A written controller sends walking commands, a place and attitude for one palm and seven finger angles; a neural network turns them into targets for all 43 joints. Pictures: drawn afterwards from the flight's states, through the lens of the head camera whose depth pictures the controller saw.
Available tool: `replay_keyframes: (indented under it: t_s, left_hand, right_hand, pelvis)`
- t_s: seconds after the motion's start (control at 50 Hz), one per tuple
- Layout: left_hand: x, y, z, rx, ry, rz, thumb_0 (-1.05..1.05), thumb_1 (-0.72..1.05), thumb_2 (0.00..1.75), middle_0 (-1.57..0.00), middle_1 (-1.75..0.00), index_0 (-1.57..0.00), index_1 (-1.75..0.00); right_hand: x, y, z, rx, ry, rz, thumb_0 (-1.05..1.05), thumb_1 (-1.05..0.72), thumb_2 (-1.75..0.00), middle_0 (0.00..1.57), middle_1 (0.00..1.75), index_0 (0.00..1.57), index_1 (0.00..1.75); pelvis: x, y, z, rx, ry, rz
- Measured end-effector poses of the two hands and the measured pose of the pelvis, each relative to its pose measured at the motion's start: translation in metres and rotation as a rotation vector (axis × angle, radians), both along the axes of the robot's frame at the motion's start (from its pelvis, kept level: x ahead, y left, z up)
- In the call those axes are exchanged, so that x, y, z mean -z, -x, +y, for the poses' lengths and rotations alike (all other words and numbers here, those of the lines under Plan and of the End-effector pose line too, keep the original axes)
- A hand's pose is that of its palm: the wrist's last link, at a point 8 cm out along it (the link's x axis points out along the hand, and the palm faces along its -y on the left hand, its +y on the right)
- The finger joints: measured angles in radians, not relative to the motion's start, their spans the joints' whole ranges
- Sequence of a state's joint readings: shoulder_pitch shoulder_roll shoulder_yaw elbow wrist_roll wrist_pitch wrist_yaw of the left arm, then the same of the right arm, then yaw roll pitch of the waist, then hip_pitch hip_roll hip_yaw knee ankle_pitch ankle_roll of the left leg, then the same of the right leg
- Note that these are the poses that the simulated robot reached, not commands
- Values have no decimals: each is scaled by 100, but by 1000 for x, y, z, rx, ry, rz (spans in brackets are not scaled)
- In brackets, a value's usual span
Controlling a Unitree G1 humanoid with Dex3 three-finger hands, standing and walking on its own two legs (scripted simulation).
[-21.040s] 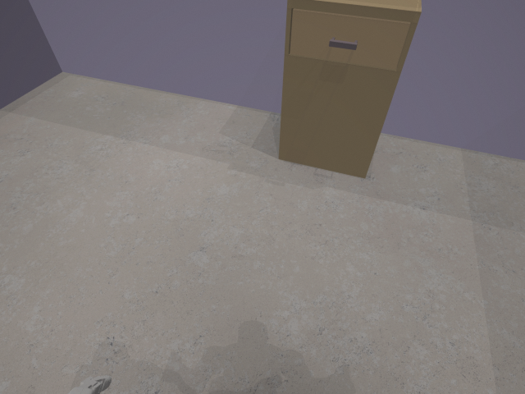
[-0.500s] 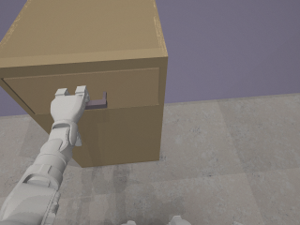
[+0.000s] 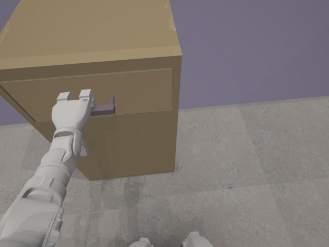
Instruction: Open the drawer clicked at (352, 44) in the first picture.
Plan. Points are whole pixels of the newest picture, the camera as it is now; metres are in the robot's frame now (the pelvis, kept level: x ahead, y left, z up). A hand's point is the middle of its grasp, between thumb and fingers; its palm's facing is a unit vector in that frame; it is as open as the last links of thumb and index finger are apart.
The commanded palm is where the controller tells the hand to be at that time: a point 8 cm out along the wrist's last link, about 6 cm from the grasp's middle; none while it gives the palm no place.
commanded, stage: lift the fingers back up to retry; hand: left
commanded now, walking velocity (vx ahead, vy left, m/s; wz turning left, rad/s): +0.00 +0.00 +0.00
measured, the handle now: (96, 105) +0.50 +0.22 +0.00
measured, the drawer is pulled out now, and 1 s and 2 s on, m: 0.00 0.00 0.00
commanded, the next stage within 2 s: re-aim the fingers above the handle in 0.70 s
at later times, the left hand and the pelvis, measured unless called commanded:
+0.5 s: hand (75, 110) +0.44 +0.24 +0.06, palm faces +0.07 -0.01 -1.00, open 13.8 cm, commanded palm +0.40 +0.24 +0.12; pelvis +0.04 +0.01 +0.02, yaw +0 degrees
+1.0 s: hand (78, 115) +0.42 +0.23 +0.06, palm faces +0.04 -0.01 -1.00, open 13.8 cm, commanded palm +0.39 +0.23 +0.12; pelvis +0.04 +0.00 +0.03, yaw +1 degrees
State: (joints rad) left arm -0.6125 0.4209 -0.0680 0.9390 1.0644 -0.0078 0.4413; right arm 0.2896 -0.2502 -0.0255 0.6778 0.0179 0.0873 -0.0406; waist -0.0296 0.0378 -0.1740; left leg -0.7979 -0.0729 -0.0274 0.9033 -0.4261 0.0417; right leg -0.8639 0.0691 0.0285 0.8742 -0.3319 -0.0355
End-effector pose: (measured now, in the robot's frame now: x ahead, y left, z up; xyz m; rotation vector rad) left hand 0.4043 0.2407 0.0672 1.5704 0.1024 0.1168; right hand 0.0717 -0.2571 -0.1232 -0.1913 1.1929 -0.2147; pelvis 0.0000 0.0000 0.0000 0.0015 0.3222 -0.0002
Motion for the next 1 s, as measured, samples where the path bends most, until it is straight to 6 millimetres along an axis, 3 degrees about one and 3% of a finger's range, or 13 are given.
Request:
replay_keyframes:
  t_s: [0.3, 0.44, 0.6, 0.82, 0.9, 1.0]
  left_hand:
    - [-11, 2, 4, 49, 26, 14, 0, -49, 30, -32, -120, -31, -124]
    - [-34, -6, 2, 41, 22, -61, 0, -49, 30, -32, -120, -32, -121]
    - [-56, -11, -2, -6, 28, -18, 0, -49, 30, -31, -120, -32, -121]
    - [-40, 12, -2, 53, 50, 45, 0, -49, 30, -31, -120, -32, -120]
    - [-44, 16, -1, 57, 25, 1, 0, -49, 30, -32, -120, -32, -120]
    - [-51, 9, -14, 56, 14, -29, 0, -49, 30, -32, -120, -32, -120]
  right_hand:
    - [-18, -22, 4, 26, 11, -47, 0, -91, -90, 20, 30, 20, 30]
    - [-23, -47, 11, 12, -12, -73, 0, -91, -90, 20, 30, 20, 30]
    - [-33, -84, 22, -9, -52, -132, 0, -91, -90, 20, 30, 20, 30]
    - [-47, -118, 19, -71, -21, -187, 0, -91, -90, 20, 30, 20, 30]
    - [-43, -121, 16, -87, -18, -186, 0, -91, -90, 20, 30, 20, 30]
    - [-35, -115, 16, -85, -37, -166, 0, -91, -90, 20, 30, 20, 30]
  pelvis:
    - [-14, -18, 8, 7, 9, -47]
    - [-21, -31, 12, 3, 13, -70]
    - [-31, -45, 14, 5, 11, -107]
    - [-34, -49, 6, 0, 6, -127]
    - [-32, -47, 5, -17, 6, -122]
    - [-31, -44, 3, -22, 3, -120]
